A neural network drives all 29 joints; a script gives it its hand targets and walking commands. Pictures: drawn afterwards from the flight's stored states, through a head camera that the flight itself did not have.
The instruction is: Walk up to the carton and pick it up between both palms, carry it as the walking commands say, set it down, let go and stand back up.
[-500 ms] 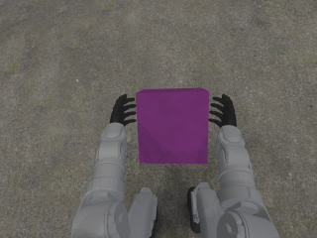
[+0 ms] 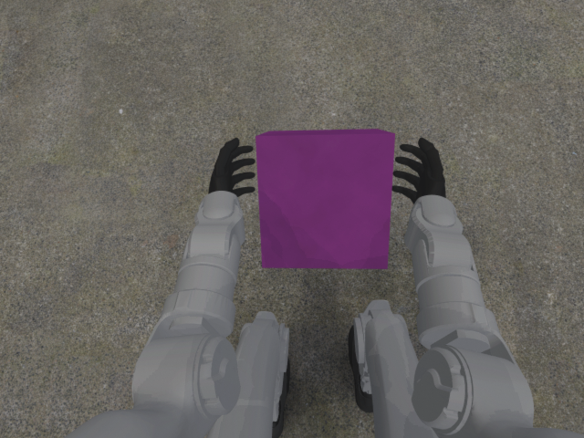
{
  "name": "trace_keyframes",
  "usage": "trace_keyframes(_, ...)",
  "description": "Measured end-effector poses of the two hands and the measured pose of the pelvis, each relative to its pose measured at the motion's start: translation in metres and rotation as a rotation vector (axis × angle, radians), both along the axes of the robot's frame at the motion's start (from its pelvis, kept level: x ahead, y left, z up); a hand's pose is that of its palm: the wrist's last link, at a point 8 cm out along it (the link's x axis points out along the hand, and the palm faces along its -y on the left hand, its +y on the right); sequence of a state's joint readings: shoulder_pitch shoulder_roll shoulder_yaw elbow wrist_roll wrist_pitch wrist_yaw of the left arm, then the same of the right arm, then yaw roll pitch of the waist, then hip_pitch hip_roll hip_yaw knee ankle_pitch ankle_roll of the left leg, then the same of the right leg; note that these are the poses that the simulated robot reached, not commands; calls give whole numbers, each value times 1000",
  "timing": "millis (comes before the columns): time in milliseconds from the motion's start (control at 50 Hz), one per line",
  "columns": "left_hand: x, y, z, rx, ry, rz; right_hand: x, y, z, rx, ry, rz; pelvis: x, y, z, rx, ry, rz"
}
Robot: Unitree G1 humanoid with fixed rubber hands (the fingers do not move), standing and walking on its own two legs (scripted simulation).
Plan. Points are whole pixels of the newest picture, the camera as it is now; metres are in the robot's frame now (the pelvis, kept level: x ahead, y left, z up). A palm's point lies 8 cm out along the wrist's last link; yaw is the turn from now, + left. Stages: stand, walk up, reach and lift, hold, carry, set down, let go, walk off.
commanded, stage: set down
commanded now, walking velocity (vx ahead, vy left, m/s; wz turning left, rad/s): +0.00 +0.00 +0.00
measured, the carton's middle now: (323, 193) +0.47 -0.02 -0.17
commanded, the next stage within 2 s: none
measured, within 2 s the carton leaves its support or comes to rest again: neither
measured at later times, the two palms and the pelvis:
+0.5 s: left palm (237, 197) +0.46 +0.13 -0.15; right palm (408, 200) +0.45 -0.15 -0.15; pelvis -0.01 -0.01 -0.07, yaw +1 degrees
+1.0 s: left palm (244, 204) +0.48 +0.13 -0.24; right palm (393, 206) +0.47 -0.15 -0.24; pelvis -0.03 -0.01 -0.13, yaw +2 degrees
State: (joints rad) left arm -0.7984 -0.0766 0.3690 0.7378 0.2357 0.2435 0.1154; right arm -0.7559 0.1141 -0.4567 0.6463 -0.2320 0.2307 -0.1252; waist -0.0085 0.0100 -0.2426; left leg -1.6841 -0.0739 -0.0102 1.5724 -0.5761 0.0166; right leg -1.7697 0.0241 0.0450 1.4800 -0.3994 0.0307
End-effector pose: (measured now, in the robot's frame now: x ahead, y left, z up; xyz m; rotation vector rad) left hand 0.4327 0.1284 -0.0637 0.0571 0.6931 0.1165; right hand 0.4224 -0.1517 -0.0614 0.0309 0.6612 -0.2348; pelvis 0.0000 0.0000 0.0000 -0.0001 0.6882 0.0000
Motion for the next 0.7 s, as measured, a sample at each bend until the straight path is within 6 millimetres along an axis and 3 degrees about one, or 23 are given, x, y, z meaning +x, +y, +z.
trace_keyframes(700, 32, 1, -122, 16, 10, -6, 35, 0, -126, -12, 21, 32, -21, -10, -92, 6, 69, 22)
